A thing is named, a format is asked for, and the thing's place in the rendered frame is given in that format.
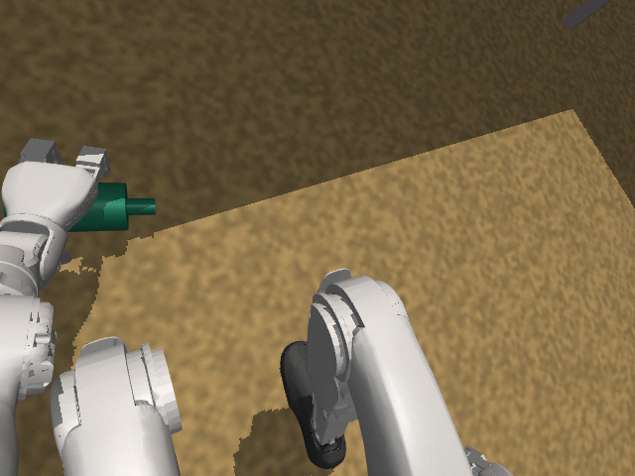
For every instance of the right robot hand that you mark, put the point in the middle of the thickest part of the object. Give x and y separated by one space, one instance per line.
481 467

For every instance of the left robot hand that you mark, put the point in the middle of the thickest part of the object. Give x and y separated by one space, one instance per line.
42 185

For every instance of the left robot arm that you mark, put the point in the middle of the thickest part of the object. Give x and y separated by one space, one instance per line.
31 248

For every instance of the right robot foot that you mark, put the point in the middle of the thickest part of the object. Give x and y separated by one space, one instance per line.
300 398

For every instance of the bottle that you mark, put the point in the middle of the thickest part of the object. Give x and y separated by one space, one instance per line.
111 208

